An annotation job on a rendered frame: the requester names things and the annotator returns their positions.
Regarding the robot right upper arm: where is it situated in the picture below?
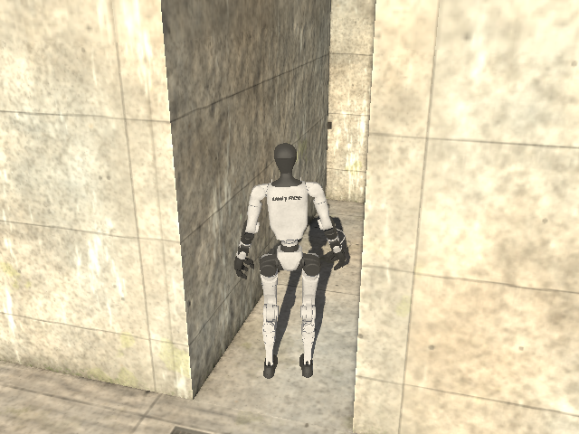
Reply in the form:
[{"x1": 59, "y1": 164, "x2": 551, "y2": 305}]
[{"x1": 306, "y1": 182, "x2": 333, "y2": 231}]

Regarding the robot right shin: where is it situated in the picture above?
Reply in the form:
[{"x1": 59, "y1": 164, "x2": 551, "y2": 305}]
[{"x1": 301, "y1": 306, "x2": 316, "y2": 365}]

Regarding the robot left hand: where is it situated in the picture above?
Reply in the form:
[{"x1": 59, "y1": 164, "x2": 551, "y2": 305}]
[{"x1": 234, "y1": 256, "x2": 254, "y2": 279}]

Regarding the robot left upper arm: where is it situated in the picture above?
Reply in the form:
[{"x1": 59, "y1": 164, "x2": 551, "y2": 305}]
[{"x1": 245, "y1": 184, "x2": 268, "y2": 234}]

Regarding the left robot forearm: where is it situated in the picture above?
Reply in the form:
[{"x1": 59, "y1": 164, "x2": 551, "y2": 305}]
[{"x1": 236, "y1": 220, "x2": 254, "y2": 259}]

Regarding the right robot foot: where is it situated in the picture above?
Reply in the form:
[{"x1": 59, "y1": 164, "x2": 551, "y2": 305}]
[{"x1": 299, "y1": 354, "x2": 313, "y2": 378}]

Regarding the right robot forearm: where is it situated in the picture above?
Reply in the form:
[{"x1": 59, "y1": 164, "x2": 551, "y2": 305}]
[{"x1": 324, "y1": 216, "x2": 342, "y2": 253}]

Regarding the robot right hand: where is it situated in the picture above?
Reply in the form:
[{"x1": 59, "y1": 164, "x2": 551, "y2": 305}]
[{"x1": 325, "y1": 248, "x2": 346, "y2": 270}]

